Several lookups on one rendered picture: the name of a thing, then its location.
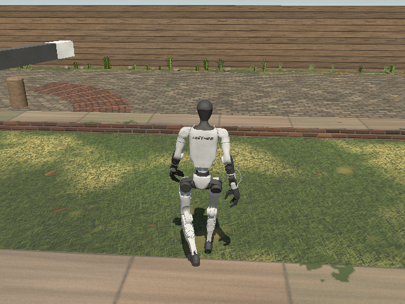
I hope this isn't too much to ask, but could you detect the right robot forearm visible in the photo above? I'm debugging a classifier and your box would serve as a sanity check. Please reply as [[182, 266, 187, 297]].
[[225, 155, 238, 189]]

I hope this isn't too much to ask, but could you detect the robot right upper arm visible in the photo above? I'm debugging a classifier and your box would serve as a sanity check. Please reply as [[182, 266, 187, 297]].
[[217, 128, 231, 165]]

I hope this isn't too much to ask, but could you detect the robot head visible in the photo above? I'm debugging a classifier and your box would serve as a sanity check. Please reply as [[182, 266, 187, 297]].
[[193, 100, 214, 130]]

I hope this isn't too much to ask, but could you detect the robot left thigh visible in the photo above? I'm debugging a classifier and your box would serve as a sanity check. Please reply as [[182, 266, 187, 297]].
[[179, 177, 193, 224]]

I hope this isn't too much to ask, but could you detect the left robot hand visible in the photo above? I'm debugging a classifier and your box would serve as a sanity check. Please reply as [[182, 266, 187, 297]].
[[170, 170, 184, 182]]

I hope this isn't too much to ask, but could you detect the robot left upper arm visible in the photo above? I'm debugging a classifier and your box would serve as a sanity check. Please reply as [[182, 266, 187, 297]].
[[173, 127, 191, 160]]

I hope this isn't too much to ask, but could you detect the right robot hand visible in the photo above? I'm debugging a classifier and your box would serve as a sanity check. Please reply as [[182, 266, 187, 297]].
[[225, 188, 240, 208]]

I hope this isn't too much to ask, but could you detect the left robot forearm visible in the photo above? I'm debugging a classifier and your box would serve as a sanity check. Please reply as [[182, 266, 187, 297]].
[[170, 151, 180, 172]]

